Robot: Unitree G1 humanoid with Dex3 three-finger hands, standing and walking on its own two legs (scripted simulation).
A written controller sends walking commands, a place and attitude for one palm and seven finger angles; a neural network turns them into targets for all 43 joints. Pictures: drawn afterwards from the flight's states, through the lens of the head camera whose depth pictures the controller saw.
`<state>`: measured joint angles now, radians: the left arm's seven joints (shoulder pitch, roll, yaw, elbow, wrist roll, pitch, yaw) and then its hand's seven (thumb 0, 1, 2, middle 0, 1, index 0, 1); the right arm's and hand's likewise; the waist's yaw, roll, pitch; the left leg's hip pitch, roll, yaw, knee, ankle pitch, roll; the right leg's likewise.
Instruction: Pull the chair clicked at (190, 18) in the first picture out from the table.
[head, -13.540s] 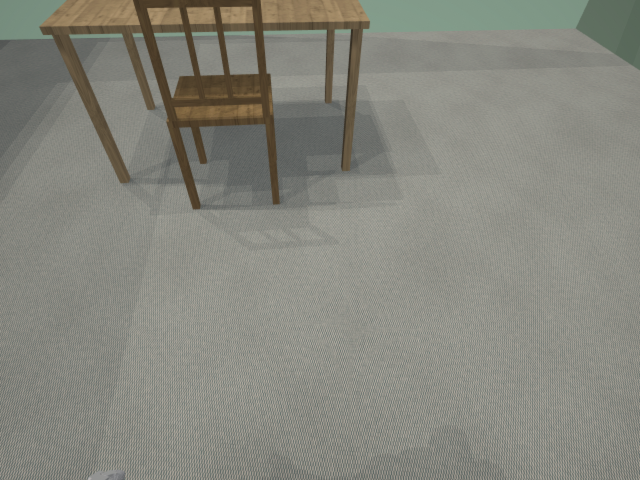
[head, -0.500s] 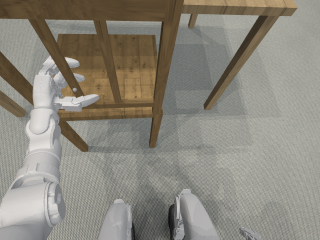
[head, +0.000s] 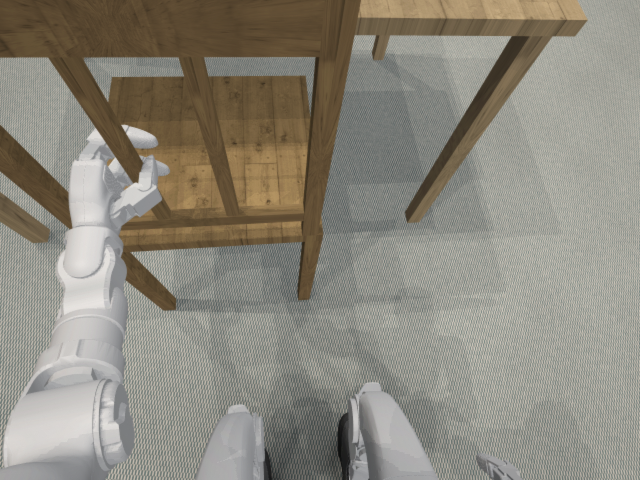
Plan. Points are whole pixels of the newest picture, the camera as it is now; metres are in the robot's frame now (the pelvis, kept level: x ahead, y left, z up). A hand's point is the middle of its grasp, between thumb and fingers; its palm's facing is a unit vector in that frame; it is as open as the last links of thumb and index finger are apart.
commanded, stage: hook a spindle and tug to test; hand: left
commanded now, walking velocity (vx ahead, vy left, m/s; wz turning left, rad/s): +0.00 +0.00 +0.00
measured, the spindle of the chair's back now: (127, 156) +0.50 +0.21 +0.03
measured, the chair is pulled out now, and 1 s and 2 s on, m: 0.00 0.07 0.19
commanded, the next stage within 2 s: step backward, pulling the chair out in 0.38 s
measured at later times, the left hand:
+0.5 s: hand (149, 214) +0.43 +0.18 +0.02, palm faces +0.04 -1.00 -0.03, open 5.2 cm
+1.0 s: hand (174, 231) +0.40 +0.14 +0.03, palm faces +0.00 -0.99 -0.13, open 5.0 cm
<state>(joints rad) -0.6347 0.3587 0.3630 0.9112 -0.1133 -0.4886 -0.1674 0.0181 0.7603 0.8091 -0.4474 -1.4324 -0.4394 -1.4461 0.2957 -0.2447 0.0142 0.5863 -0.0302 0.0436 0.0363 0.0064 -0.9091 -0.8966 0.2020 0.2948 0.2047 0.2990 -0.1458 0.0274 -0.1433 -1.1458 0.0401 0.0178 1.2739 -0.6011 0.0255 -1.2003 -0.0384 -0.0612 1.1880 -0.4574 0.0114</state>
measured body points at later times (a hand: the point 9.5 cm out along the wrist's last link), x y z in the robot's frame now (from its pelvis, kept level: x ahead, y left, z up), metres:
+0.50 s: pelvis +0.02 +0.00 +0.01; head +0.17 +0.01 +0.44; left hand +0.42 +0.23 +0.02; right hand +0.12 -0.26 -0.11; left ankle -0.01 +0.10 -0.62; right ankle +0.05 -0.13 -0.62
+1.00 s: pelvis +0.02 +0.02 +0.10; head +0.12 +0.03 +0.54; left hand +0.39 +0.20 +0.05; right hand +0.08 -0.25 -0.02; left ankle -0.01 +0.10 -0.62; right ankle +0.05 -0.13 -0.62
